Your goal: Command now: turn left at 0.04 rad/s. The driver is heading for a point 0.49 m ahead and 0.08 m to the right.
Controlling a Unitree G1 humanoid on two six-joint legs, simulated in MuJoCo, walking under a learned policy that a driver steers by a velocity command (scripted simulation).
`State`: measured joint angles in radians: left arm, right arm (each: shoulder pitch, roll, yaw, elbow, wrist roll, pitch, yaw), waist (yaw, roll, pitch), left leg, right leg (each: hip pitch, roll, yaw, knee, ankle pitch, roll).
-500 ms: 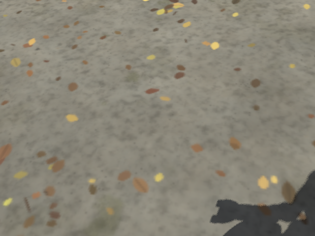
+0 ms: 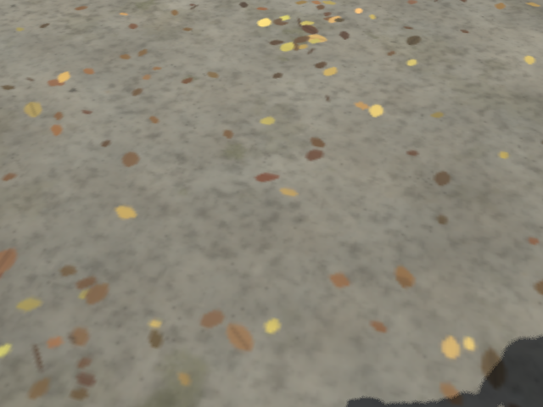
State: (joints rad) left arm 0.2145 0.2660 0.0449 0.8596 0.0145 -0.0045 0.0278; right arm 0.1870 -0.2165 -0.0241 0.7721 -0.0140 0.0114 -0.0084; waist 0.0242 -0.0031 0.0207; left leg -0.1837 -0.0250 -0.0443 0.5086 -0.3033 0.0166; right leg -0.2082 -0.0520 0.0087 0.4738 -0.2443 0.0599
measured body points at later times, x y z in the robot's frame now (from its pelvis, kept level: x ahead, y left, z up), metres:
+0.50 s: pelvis +0.00 +0.00 +0.00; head +0.01 +0.00 +0.45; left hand +0.05 +0.26 -0.14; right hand +0.07 -0.26 -0.14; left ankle -0.02 +0.11 -0.74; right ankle +0.01 -0.16 -0.74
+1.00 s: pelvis +0.00 -0.01 +0.00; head +0.01 -0.01 +0.45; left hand +0.01 +0.24 -0.15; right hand +0.02 -0.25 -0.15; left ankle -0.02 +0.11 -0.74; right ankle +0.01 -0.16 -0.74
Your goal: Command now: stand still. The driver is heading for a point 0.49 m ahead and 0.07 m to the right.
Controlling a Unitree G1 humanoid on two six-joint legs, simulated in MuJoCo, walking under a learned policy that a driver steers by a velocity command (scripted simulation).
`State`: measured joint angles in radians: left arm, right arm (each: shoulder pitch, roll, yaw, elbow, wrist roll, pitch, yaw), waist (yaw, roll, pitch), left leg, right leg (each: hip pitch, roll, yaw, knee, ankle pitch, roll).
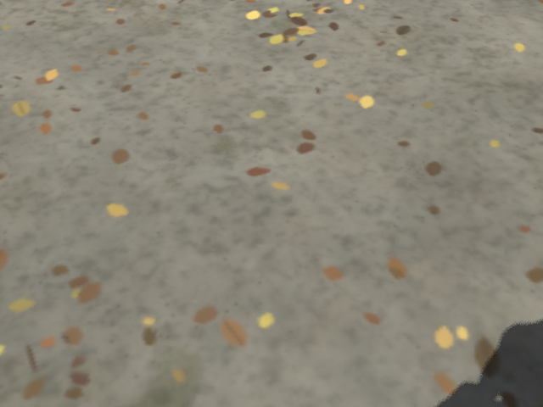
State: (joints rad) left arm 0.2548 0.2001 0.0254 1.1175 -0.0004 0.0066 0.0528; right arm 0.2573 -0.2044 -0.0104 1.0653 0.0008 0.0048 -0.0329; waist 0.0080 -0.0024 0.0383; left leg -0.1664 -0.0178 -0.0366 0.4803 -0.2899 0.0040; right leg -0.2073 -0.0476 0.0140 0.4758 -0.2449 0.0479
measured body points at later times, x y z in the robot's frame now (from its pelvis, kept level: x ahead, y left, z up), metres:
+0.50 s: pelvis +0.04 -0.03 -0.01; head +0.04 -0.04 +0.44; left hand +0.03 +0.22 -0.16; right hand +0.01 -0.28 -0.17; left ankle -0.02 +0.12 -0.74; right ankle +0.02 -0.13 -0.74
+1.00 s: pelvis +0.29 +0.00 -0.02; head +0.33 +0.00 +0.43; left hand +0.20 +0.25 -0.16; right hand +0.49 -0.24 -0.12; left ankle +0.40 +0.09 -0.74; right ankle +0.06 -0.13 -0.66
